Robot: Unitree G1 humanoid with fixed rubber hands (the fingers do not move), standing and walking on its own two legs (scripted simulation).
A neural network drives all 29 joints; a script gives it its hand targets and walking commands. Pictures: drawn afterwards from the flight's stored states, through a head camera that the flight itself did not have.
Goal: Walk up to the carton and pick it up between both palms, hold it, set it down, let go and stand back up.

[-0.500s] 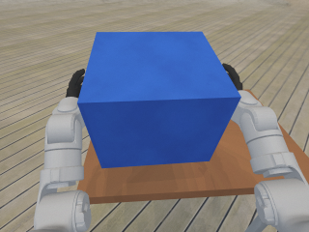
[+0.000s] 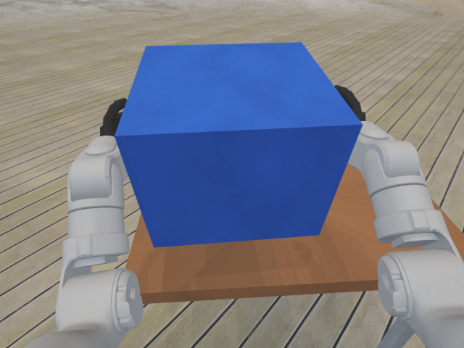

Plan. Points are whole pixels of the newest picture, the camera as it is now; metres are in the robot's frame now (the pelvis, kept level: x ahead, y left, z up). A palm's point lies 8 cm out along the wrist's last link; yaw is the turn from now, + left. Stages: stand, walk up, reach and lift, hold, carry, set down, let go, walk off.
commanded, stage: hold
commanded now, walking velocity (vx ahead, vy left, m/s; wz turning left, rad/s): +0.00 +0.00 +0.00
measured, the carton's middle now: (231, 139) +0.41 +0.01 +0.22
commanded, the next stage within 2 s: none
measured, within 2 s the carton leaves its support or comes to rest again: neither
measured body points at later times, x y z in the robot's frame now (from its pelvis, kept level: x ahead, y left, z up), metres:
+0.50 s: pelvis +0.00 +0.00 +0.00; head -0.07 +0.02 +0.44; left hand +0.38 +0.21 +0.24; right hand +0.38 -0.18 +0.25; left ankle +0.02 +0.12 -0.75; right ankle +0.03 -0.11 -0.75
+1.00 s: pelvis +0.00 +0.00 +0.00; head -0.08 +0.02 +0.44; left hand +0.38 +0.20 +0.24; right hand +0.38 -0.19 +0.25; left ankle +0.02 +0.12 -0.75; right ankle +0.03 -0.11 -0.75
